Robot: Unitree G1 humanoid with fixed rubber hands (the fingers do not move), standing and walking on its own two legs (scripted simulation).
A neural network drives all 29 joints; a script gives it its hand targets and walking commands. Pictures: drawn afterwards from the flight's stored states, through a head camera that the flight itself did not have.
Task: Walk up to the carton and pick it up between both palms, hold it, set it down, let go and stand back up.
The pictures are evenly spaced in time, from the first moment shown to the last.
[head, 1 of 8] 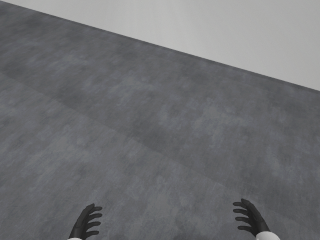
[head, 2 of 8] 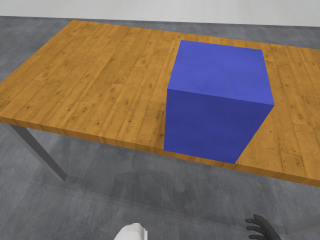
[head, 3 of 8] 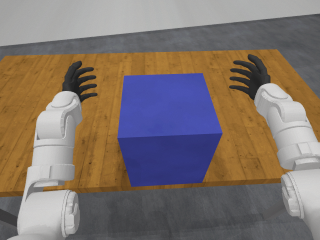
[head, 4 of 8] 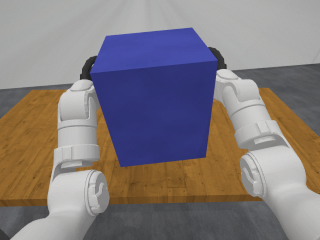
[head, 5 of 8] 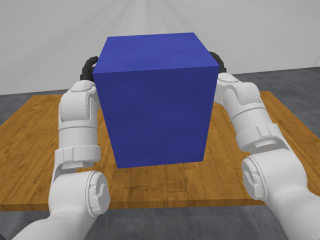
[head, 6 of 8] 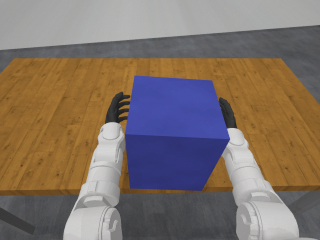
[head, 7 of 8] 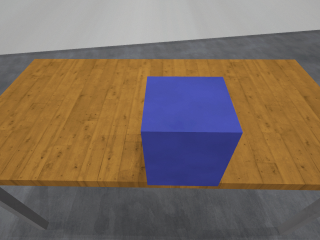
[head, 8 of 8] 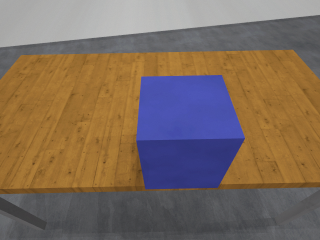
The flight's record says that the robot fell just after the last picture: no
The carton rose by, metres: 0.22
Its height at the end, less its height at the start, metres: +0.00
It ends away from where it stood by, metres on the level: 0.01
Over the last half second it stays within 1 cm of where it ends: yes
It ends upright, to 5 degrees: yes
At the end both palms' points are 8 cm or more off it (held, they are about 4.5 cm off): yes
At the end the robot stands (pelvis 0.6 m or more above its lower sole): yes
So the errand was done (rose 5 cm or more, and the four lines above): yes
